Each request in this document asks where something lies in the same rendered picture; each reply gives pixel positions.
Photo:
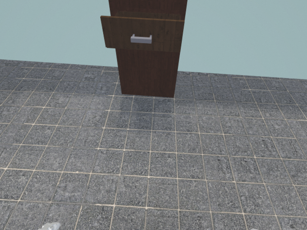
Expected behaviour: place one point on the cabinet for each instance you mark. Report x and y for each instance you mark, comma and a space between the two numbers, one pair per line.
144, 72

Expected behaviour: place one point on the handle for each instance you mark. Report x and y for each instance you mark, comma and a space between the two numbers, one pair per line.
135, 39

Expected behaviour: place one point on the drawer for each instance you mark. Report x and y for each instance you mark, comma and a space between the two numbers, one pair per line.
166, 30

